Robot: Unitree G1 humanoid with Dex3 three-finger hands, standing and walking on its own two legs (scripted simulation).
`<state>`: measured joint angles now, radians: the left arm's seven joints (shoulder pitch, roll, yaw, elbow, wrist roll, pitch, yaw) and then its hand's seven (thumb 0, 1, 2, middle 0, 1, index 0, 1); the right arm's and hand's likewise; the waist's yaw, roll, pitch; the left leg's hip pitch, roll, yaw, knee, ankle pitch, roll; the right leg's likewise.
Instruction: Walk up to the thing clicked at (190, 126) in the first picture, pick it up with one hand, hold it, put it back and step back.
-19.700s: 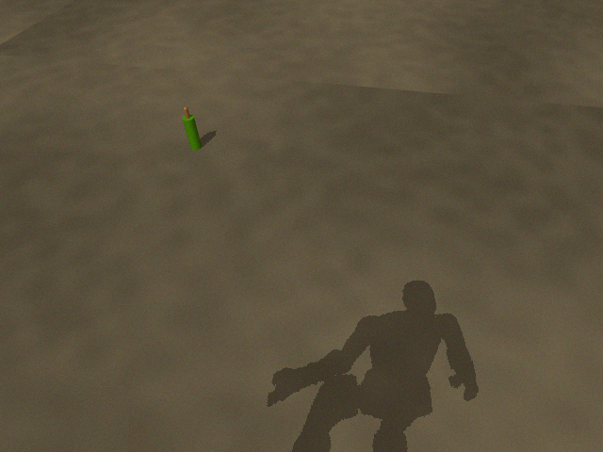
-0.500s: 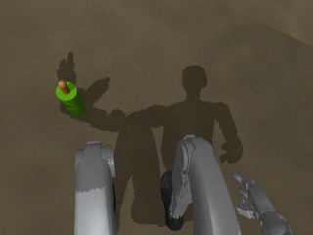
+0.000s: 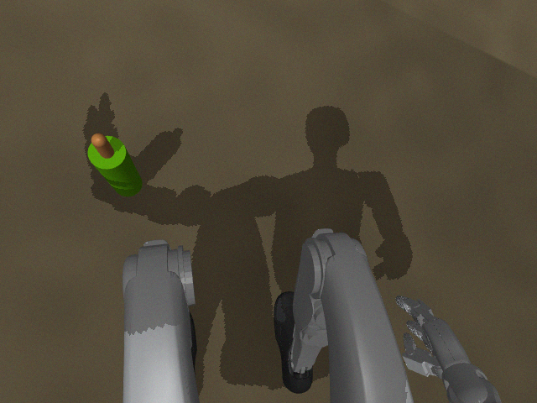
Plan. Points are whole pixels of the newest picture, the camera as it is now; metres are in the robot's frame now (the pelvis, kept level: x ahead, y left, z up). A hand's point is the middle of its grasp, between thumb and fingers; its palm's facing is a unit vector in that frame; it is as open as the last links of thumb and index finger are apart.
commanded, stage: approach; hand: left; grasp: from the side
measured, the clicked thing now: (115, 165) +0.48 +0.25 -0.25
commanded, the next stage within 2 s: close in in 0.38 s
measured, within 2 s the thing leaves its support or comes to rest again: neither
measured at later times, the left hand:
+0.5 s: hand (54, 200) +0.41 +0.33 -0.21, palm faces +0.13 -0.99 +0.06, open 17.6 cm
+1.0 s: hand (103, 193) +0.43 +0.26 -0.23, palm faces +0.13 -0.99 +0.03, open 17.6 cm
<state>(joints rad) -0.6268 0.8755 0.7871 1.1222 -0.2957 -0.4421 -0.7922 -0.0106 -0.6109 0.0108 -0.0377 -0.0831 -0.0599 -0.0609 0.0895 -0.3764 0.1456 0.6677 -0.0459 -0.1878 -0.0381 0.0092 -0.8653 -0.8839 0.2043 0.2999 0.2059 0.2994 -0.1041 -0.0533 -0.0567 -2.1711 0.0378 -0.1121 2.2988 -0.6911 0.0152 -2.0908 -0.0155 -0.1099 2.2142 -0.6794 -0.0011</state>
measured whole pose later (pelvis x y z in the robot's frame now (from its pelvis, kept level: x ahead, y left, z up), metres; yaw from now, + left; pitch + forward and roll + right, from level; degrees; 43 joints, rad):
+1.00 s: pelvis -0.02 +0.01 -0.08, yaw -8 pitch +13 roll -16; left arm -0.62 0.82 0.56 1.41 -0.19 -1.00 -0.31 -0.01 -0.61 0.00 -0.06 -0.08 -0.09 -0.04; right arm -0.15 -0.40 0.47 0.57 -0.32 -0.02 0.09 0.00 -0.92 -0.89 0.20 0.30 0.21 0.30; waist -0.23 -0.23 0.27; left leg -2.22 0.04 -0.32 2.64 -0.70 0.02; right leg -2.06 0.05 -0.27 2.40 -0.61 0.04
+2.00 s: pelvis -0.01 +0.01 -0.08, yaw -9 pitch +15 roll -16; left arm -0.68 0.82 0.52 1.39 -0.13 -1.02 -0.15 0.00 -0.06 0.40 -0.43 -0.40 -0.44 -0.38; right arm -0.15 -0.37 0.48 0.56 -0.33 0.04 0.12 0.00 -0.89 -0.89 0.20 0.30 0.21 0.30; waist -0.25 -0.24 0.28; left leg -2.23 0.05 -0.33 2.64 -0.72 0.01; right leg -2.09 0.05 -0.27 2.40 -0.62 0.04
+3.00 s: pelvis -0.01 +0.01 -0.07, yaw -7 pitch +18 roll -15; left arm -0.57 0.71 0.46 1.09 -0.11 -0.85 -0.14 0.02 -0.06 0.91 -0.77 -0.98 -0.82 -0.99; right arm -0.09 -0.35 0.37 0.57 -0.28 0.05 0.11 0.00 -0.91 -0.89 0.20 0.30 0.21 0.30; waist -0.20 -0.18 0.21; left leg -2.23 0.04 -0.30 2.59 -0.72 0.01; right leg -2.09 0.03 -0.25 2.38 -0.64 0.02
